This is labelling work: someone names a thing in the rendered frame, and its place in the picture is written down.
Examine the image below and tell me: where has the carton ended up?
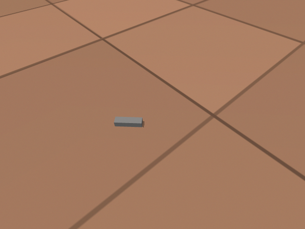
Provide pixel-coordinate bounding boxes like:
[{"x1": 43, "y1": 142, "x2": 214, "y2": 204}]
[{"x1": 114, "y1": 116, "x2": 142, "y2": 127}]

